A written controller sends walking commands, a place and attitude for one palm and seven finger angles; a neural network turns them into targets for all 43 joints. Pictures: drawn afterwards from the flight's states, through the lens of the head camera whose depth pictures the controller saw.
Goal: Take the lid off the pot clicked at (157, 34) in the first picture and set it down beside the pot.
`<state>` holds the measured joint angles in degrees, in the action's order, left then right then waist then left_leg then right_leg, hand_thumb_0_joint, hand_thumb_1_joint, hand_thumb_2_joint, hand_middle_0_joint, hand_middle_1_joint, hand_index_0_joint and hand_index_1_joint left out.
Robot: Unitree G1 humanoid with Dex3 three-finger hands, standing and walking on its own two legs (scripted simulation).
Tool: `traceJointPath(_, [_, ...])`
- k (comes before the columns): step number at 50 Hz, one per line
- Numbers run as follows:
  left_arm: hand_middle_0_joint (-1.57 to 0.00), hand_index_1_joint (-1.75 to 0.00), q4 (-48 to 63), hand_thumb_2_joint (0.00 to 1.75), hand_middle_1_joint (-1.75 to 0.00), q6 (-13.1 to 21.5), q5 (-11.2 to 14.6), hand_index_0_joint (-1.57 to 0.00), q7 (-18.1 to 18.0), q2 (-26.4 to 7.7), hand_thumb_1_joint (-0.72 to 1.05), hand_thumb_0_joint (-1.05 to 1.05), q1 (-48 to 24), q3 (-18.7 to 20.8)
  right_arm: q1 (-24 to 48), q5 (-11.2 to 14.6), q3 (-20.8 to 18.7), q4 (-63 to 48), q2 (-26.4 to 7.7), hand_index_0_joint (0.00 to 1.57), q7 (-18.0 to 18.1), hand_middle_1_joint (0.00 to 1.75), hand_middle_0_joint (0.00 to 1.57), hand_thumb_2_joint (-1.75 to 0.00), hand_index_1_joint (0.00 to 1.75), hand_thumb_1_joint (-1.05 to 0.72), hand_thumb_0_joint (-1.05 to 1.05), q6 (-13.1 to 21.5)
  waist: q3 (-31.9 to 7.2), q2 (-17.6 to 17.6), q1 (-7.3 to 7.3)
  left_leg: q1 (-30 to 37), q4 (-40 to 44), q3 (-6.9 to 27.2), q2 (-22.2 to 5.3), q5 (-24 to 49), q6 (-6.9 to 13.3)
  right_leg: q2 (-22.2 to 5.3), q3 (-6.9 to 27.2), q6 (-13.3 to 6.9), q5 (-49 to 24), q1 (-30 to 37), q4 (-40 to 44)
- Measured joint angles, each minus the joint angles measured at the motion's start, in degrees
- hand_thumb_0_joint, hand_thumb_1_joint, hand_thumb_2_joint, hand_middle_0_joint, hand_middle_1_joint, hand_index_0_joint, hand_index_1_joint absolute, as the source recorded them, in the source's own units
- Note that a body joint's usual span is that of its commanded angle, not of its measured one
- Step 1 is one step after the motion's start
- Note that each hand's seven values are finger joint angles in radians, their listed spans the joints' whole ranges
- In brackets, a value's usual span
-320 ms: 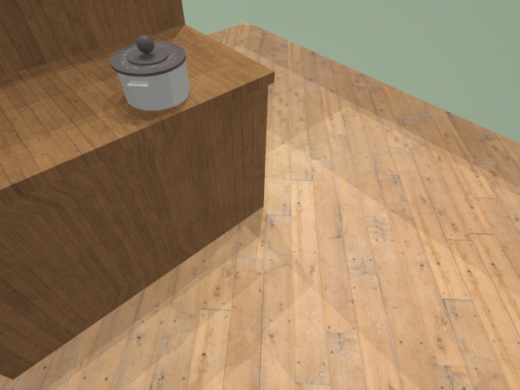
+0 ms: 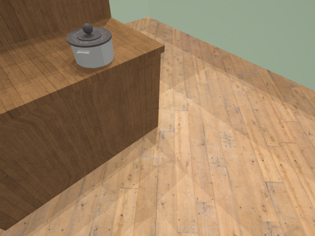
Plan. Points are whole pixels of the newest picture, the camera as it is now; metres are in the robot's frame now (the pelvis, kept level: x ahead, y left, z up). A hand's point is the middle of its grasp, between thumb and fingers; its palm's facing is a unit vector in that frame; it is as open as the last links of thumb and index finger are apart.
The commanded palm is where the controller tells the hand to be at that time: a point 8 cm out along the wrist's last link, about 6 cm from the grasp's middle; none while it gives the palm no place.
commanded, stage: look at it before walking up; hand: left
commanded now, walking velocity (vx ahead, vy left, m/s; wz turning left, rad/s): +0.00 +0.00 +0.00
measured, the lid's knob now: (87, 28) +0.91 +0.37 +0.11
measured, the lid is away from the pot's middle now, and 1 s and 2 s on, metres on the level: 0.00 0.00 0.00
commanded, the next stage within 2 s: walk to a spot facing it in 0.32 s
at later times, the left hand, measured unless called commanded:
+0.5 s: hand out of the picture +0.03 +0.21 -0.17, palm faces +0.00 -0.97 -0.25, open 7.4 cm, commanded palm none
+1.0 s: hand out of the picture +0.05 +0.14 -0.16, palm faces -0.13 -0.96 -0.23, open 7.4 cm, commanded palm none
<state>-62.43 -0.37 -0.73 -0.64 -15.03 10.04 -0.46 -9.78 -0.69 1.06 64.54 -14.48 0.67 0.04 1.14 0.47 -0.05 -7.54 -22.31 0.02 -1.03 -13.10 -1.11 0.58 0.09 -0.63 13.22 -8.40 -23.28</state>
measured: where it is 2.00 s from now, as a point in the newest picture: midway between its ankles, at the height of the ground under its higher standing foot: (187, 208)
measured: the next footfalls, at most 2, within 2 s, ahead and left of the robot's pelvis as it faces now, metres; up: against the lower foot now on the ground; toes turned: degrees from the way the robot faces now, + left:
left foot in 1.36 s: +0.38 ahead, -0.01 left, +0.00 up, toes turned -21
right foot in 1.88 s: +0.46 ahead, -0.34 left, +0.00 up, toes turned -52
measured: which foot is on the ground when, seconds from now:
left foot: down 0.00-0.82, up 0.84-1.00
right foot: down 0.00-1.00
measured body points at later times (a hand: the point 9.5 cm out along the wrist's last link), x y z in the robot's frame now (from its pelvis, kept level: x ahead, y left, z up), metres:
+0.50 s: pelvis +0.00 +0.00 +0.00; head +0.00 +0.01 +0.45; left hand +0.03 +0.26 -0.15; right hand +0.03 -0.25 -0.15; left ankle -0.01 +0.13 -0.74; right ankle -0.01 -0.11 -0.74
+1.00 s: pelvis +0.05 -0.06 +0.00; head +0.06 -0.08 +0.45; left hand +0.06 +0.19 -0.14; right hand +0.06 -0.32 -0.16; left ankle +0.08 +0.09 -0.66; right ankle -0.01 -0.11 -0.74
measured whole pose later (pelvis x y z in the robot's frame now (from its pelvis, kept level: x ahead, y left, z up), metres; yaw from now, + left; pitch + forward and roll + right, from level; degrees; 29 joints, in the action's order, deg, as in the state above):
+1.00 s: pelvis +0.05 -0.06 +0.00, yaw -15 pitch +0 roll +2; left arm -58.3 1.9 -1.1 0.4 -9.6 25.1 2.7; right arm -11.7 -1.7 -3.3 56.8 -13.1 -0.7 -0.8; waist 1.0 -0.8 2.8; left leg -29.6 -64.6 -3.3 -5.4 -17.6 -2.3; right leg 3.7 -0.1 -5.4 17.8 -8.5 -26.3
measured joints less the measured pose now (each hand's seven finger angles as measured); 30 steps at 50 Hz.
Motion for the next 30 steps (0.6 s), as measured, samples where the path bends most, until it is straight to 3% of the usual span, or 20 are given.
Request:
traceJointPath(23, [-0.2,-0.3,-1.2,0.9,-0.3,0.0,0.0,-0.2,-0.2,0.9,0.91,0.0,1.9,0.3,-1.5,0.1,-0.2,0.7,1.6,0.2,0.3,0.3,0.2,-0.9,0.3,-0.9,0.0,0.3,0.1,0.2,0.31,-0.6,-0.4,0.0,0.2,0.1,0.3,-0.2,0.0,0.3,-0.4,-0.3,0.2])
traceJointPath(30, [-0.2,-0.3,0.7,0.9,-0.3,-1.8,-0.1,-0.2,0.0,1.8,0.91,0.0,3.1,1.4,-1.1,-0.1,-1.1,-1.8,2.9,0.2,1.0,0.3,0.2,-0.9,0.3,-0.9,0.0,-0.5,0.8,0.4,1.07,-2.5,-3.9,-2.9,-0.6,-1.8,0.3,0.6,2.8,0.3,0.8,-3.9,-4.3])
